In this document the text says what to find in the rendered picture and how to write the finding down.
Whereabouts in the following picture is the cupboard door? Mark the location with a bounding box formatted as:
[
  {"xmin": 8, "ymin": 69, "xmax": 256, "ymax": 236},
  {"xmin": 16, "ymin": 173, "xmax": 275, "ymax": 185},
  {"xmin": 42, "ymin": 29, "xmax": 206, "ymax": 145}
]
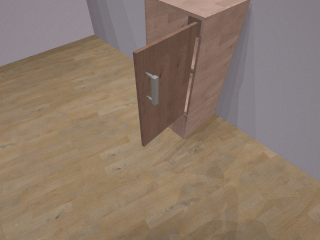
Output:
[{"xmin": 133, "ymin": 22, "xmax": 198, "ymax": 147}]

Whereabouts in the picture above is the handle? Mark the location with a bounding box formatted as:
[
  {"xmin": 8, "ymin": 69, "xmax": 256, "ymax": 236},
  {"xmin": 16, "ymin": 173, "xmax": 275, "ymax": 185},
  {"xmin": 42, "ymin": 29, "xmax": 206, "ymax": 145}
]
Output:
[{"xmin": 145, "ymin": 72, "xmax": 159, "ymax": 105}]

